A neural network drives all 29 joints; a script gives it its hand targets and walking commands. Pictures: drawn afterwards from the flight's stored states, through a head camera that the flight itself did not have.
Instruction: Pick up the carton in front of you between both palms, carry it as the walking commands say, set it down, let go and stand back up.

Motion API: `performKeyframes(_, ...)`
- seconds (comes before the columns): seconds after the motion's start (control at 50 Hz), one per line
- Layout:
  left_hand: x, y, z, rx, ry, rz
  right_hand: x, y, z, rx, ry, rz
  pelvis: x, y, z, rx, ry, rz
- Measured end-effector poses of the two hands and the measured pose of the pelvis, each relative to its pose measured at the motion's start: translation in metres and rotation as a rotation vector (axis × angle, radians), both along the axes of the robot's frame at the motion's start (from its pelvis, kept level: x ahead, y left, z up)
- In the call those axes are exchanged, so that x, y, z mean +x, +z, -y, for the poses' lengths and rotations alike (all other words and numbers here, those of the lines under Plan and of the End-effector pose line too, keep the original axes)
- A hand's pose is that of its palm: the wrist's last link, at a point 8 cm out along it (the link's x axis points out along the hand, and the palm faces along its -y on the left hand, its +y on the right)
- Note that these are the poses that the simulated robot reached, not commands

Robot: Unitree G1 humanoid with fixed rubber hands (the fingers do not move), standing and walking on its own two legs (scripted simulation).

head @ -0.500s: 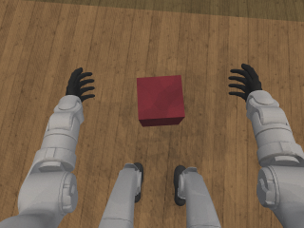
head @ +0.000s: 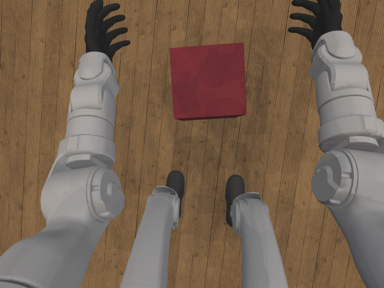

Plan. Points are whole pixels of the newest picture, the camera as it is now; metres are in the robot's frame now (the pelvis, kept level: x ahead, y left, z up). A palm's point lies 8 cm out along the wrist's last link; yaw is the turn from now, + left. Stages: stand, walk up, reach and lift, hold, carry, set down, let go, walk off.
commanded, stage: reach and lift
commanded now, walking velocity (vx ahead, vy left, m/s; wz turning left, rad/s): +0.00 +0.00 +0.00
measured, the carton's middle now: (207, 88) +0.52 +0.02 -0.52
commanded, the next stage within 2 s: none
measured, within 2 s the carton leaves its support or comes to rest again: leaves its support in 1.62 s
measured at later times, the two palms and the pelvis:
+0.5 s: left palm (139, 85) +0.49 +0.21 -0.36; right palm (277, 76) +0.53 -0.17 -0.36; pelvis -0.05 +0.00 -0.21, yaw +1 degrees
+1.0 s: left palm (150, 86) +0.50 +0.20 -0.44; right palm (265, 80) +0.54 -0.15 -0.44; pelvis -0.05 +0.00 -0.27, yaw +1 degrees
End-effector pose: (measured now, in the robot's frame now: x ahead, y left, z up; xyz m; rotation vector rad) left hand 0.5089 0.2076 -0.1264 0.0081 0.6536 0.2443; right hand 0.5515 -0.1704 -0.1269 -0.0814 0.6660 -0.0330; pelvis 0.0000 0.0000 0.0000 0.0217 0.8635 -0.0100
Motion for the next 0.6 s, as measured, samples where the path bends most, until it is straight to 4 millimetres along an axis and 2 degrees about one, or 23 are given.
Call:
performKeyframes(0.06, -0.005, -0.026, 0.000, -0.002, 0.005, -0.018, -0.006, -0.027, -0.002, 0.000, -0.007, -0.017, 0.004, -0.015, 0.000, 0.001, 0.005, -0.044)
performKeyframes(0.12, -0.011, -0.058, -0.002, -0.003, 0.015, -0.034, -0.012, -0.060, -0.003, -0.005, -0.011, -0.031, 0.004, -0.039, 0.000, 0.003, 0.011, -0.079)
performKeyframes(0.26, -0.018, -0.141, -0.006, 0.009, 0.016, -0.037, -0.019, -0.145, -0.002, -0.025, -0.019, -0.025, -0.011, -0.110, 0.000, 0.003, 0.016, -0.084)
performKeyframes(0.34, -0.019, -0.182, -0.005, 0.011, 0.007, -0.031, -0.022, -0.186, 0.001, -0.032, -0.025, -0.014, -0.026, -0.152, 0.000, 0.004, 0.018, -0.038)
performKeyframes(0.46, -0.018, -0.225, -0.002, 0.003, 0.006, -0.033, -0.022, -0.227, 0.000, -0.026, -0.031, -0.011, -0.047, -0.203, 0.001, 0.006, 0.016, 0.062)
performKeyframes(0.6, -0.016, -0.269, 0.005, -0.012, -0.010, -0.071, -0.021, -0.269, -0.007, -0.017, -0.024, -0.051, -0.059, -0.238, 0.001, 0.007, 0.018, 0.142)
